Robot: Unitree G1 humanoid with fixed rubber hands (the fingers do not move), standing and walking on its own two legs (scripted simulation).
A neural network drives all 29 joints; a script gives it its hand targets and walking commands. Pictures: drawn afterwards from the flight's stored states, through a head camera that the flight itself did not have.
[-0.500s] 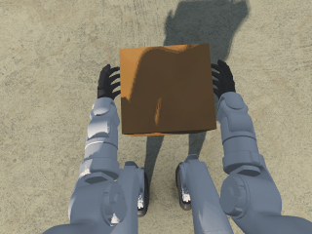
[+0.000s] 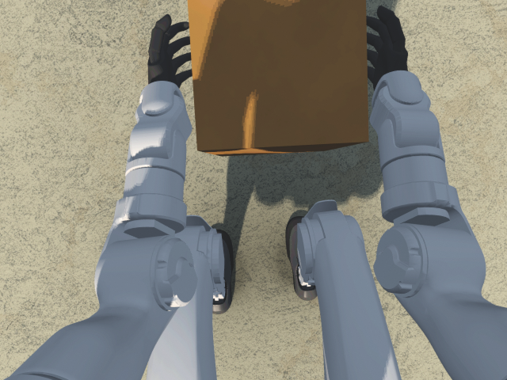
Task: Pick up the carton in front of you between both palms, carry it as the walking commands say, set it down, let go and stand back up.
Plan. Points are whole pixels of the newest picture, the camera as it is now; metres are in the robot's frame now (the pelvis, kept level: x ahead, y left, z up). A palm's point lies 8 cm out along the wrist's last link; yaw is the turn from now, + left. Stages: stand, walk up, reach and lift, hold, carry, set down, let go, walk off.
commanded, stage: set down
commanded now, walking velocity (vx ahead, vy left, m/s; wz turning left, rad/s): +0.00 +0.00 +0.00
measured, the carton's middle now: (273, 88) +0.50 -0.06 -0.19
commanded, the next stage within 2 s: none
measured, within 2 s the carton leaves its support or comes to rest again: rests again in 0.78 s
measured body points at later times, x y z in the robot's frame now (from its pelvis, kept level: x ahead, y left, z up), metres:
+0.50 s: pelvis +0.00 +0.00 -0.08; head +0.35 -0.05 +0.20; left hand +0.55 +0.08 -0.23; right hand +0.52 -0.23 -0.24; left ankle +0.10 +0.11 -0.42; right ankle +0.11 -0.11 -0.42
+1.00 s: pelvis -0.01 +0.01 -0.10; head +0.34 -0.03 +0.19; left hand +0.54 +0.09 -0.25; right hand +0.51 -0.22 -0.26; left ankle +0.10 +0.11 -0.42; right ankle +0.11 -0.11 -0.42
